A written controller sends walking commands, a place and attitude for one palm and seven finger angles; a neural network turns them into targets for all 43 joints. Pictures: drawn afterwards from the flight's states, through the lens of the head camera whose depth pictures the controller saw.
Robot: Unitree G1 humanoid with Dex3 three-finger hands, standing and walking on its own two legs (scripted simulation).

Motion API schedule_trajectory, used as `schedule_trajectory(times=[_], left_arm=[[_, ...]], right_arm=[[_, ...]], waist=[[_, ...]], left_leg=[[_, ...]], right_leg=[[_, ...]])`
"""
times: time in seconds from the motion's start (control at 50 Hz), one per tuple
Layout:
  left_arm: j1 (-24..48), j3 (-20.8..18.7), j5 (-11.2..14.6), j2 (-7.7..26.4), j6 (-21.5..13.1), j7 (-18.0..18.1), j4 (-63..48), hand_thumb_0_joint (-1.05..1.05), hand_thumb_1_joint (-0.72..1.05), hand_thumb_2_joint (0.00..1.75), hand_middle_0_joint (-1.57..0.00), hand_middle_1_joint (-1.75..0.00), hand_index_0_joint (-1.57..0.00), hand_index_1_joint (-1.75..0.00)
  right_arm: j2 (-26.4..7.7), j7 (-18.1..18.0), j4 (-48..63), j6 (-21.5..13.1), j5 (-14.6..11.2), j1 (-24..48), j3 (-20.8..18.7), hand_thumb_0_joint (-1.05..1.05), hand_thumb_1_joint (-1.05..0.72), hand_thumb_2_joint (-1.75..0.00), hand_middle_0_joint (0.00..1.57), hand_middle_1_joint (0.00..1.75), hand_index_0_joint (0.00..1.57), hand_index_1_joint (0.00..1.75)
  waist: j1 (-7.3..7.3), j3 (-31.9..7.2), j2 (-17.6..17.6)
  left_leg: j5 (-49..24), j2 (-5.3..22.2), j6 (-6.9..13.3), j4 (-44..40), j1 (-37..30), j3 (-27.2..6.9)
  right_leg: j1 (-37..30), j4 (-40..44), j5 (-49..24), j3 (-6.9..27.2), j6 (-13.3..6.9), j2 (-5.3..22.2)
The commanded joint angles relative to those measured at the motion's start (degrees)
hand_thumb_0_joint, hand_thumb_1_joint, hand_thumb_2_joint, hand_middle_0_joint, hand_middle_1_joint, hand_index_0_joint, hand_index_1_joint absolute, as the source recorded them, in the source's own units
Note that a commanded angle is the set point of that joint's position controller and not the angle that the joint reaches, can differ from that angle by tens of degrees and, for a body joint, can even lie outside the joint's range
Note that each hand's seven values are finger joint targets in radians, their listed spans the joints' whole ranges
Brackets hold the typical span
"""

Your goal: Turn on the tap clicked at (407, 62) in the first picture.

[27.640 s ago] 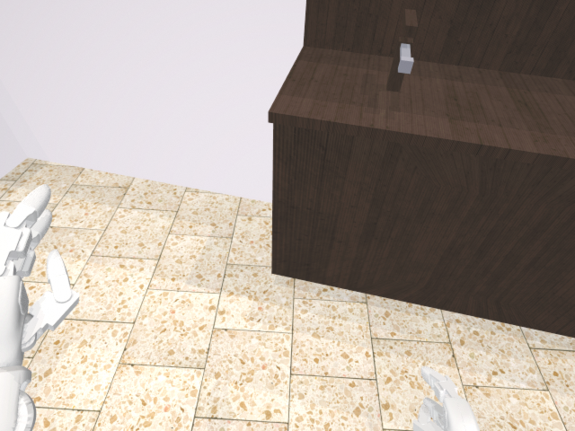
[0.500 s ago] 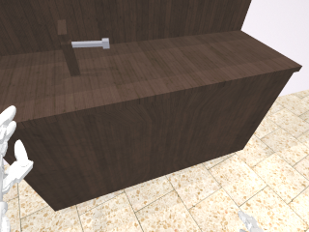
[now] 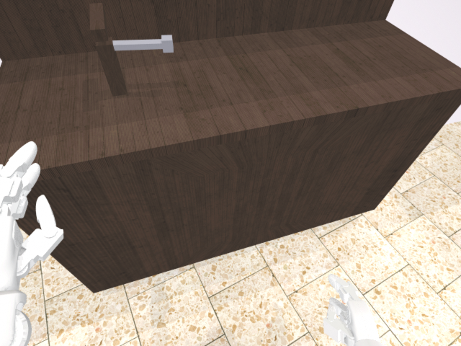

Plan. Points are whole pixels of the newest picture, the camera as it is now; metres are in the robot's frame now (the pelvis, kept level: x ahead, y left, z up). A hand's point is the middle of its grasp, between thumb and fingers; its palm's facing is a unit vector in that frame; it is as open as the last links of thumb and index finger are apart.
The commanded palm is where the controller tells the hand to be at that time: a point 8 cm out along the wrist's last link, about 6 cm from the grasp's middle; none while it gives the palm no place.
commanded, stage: stand and wait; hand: left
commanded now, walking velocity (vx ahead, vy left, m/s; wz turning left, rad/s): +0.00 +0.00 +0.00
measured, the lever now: (167, 43) +0.70 +0.21 +0.16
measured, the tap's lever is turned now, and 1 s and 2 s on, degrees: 81 81 81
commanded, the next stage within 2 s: none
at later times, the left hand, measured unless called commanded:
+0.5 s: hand (54, 236) +0.22 +0.25 +0.15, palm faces +0.37 -0.85 -0.38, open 7.4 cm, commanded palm +0.16 +0.28 +0.18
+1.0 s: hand (46, 238) +0.21 +0.25 +0.15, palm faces +0.38 -0.85 -0.36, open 7.4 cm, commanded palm +0.15 +0.29 +0.18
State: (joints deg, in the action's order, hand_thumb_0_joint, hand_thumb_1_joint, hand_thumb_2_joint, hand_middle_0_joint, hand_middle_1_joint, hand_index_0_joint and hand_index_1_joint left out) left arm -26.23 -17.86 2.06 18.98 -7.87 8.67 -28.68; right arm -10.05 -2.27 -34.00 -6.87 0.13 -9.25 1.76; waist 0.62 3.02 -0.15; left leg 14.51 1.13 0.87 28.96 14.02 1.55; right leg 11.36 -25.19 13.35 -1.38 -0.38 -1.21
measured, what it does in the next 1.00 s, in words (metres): stands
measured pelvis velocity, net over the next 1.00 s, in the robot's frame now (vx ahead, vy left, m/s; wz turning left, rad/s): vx -0.01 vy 0.01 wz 0.00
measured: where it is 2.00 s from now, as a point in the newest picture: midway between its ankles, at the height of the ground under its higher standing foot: outside the picture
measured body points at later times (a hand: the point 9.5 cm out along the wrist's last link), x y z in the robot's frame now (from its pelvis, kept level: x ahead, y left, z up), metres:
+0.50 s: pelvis +0.00 +0.01 +0.00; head +0.02 +0.02 +0.45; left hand +0.19 +0.29 +0.17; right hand +0.17 -0.23 -0.07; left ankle +0.01 +0.11 -0.74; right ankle +0.00 -0.12 -0.74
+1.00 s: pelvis -0.01 +0.01 +0.00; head +0.02 +0.02 +0.45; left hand +0.19 +0.30 +0.17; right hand +0.18 -0.22 -0.07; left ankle +0.01 +0.11 -0.74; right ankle +0.00 -0.12 -0.74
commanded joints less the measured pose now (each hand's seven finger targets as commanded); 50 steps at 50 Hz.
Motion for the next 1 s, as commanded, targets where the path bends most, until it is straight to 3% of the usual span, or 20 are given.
schedule_trajectory(times=[0.0, 0.04, 0.14, 0.32, 0.44, 0.72, 0.78, 0.86, 0.98], left_arm=[[3.87, -6.14, 0.3, 9.76, -3.73, 1.21, -12.71, 0.0, 0.9, 0.9, -0.2, -0.3, -0.2, -0.3], [4.19, -7.52, 0.29, 11.19, -3.82, 1.44, -13.87, 0.0, 0.9, 0.9, -0.2, -0.3, -0.2, -0.3], [2.67, -6.75, 0.53, 10.11, -3.85, 1.44, -13.88, 0.0, 0.9, 0.9, -0.2, -0.3, -0.2, -0.3], [0.53, -6.45, 0.64, 9.78, -3.62, 1.46, -11.38, 0.0, 0.9, 0.9, -0.2, -0.3, -0.2, -0.3], [2.53, -7.06, 0.5, 11.06, -3.97, 1.68, -13.63, 0.0, 0.9, 0.9, -0.2, -0.3, -0.2, -0.3], [1.92, -6.05, 0.25, 9.45, -4.08, 1.56, -10.56, 0.0, 0.9, 0.9, -0.2, -0.3, -0.2, -0.3], [2.32, -5.93, 0.33, 9.31, -3.8, 1.45, -9.57, 0.0, 0.9, 0.9, -0.2, -0.3, -0.2, -0.3], [3.66, -5.88, 0.19, 9.65, -3.94, 1.5, -11.31, 0.0, 0.9, 0.9, -0.2, -0.3, -0.2, -0.3], [2.5, -6.25, 0.26, 9.86, -3.95, 1.67, -12.12, 0.0, 0.9, 0.9, -0.2, -0.3, -0.2, -0.3]], right_arm=[[-8.43, -1.22, 8.64, -2.38, -0.25, 4.47, -3.65, 0.0, -0.9, -0.9, 0.2, 0.3, 0.2, 0.3], [-8.44, -1.52, 8.82, -2.17, -0.12, 4.66, -3.78, 0.0, -0.9, -0.9, 0.2, 0.3, 0.2, 0.3], [-8.53, -1.51, 9.29, -1.86, -0.24, 4.93, -3.98, 0.0, -0.9, -0.9, 0.2, 0.3, 0.2, 0.3], [-8.89, -1.66, 9.18, -1.41, -0.21, 4.84, -4.29, 0.0, -0.9, -0.9, 0.2, 0.3, 0.2, 0.3], [-9.24, -1.8, 9.25, -1.78, -0.01, 5.27, -4.37, 0.0, -0.9, -0.9, 0.2, 0.3, 0.2, 0.3], [-8.9, -1.83, 8.61, -1.93, 0.17, 5.19, -4.01, 0.0, -0.9, -0.9, 0.2, 0.3, 0.2, 0.3], [-8.9, -1.87, 8.5, -1.89, 0.15, 5.04, -4.0, 0.0, -0.9, -0.9, 0.2, 0.3, 0.2, 0.3], [-8.91, -1.93, 8.57, -2.07, 0.21, 5.32, -4.07, 0.0, -0.9, -0.9, 0.2, 0.3, 0.2, 0.3], [-8.86, -1.78, 8.77, -2.24, 0.19, 5.26, -4.04, 0.0, -0.9, -0.9, 0.2, 0.3, 0.2, 0.3]], waist=[[-0.78, -9.6, 2.36], [-0.74, -10.07, 2.83], [-0.68, -10.3, 3.82], [-0.63, -9.25, 2.29], [-0.6, -9.18, 3.85], [-0.48, -7.53, 2.69], [-0.48, -7.35, 0.98], [-0.43, -7.97, 3.33], [-0.2, -8.98, 3.05]], left_leg=[[-12.62, 4.55, 0.83, -5.06, -3.21, -5.12], [-13.47, 4.44, 0.79, -5.35, -3.3, -5.3], [-14.79, 4.34, 0.58, -5.48, -3.75, -4.97], [-10.81, 3.85, 0.54, -5.97, -3.07, -4.59], [-9.37, 3.7, 0.58, -6.78, -2.69, -5.06], [-2.84, 3.72, 0.55, -9.05, -0.86, -5.69], [-3.34, 3.36, 0.45, -8.36, -1.22, -5.28], [-4.24, 3.28, 0.49, -8.31, -1.47, -5.17], [-6.83, 3.32, 0.41, -7.88, -1.96, -5.25]], right_leg=[[-3.89, 2.77, -13.89, 5.35, -0.62, 4.29], [-4.79, 2.84, -14.53, 5.15, -0.74, 4.35], [-5.21, 3.23, -14.99, 4.84, -0.64, 4.33], [-3.92, 5.31, -12.42, 5.35, -0.44, 4.21], [-4.15, 5.21, -10.54, 4.79, -0.47, 3.97], [-2.98, 6.26, -6.69, 4.1, -0.16, 3.03], [-2.49, 7.12, -6.58, 4.66, -0.24, 3.4], [-3.3, 6.66, -7.42, 4.53, -0.35, 3.37], [-4.22, 5.95, -9.24, 4.2, -0.28, 3.24]])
